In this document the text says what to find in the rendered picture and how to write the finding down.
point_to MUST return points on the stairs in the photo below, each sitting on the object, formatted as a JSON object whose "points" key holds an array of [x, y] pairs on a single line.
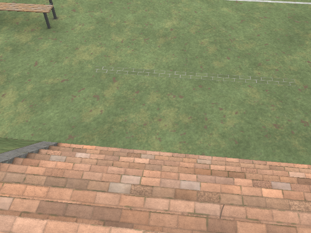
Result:
{"points": [[72, 188]]}

